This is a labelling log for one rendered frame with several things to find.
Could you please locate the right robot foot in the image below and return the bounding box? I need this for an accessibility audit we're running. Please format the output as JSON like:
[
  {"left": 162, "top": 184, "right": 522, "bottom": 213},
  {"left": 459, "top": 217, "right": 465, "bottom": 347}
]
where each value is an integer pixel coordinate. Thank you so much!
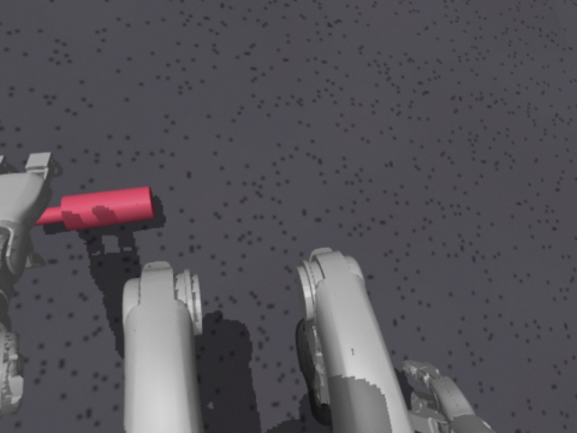
[{"left": 296, "top": 318, "right": 333, "bottom": 426}]

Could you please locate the right robot hand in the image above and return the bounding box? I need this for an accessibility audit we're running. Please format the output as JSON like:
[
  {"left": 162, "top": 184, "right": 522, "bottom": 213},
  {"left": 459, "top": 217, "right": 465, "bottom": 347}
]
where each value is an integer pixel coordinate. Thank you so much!
[{"left": 402, "top": 360, "right": 476, "bottom": 433}]

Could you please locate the left robot hand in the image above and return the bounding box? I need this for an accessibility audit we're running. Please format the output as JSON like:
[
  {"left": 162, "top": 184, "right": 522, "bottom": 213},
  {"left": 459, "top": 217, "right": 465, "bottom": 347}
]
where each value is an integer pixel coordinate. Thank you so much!
[{"left": 0, "top": 152, "right": 63, "bottom": 269}]

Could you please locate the left robot arm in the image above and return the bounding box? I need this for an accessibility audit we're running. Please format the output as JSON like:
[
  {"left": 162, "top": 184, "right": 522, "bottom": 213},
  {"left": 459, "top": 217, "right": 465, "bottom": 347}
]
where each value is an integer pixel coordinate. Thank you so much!
[{"left": 0, "top": 220, "right": 31, "bottom": 420}]

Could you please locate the bottle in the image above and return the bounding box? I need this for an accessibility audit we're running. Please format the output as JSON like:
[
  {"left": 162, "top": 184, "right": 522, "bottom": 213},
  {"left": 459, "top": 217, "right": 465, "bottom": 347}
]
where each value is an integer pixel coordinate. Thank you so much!
[{"left": 34, "top": 186, "right": 155, "bottom": 231}]

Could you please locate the right robot arm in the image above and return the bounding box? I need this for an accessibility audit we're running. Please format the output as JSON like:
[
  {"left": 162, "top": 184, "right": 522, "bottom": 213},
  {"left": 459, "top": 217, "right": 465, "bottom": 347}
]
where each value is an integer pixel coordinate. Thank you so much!
[{"left": 449, "top": 414, "right": 498, "bottom": 433}]

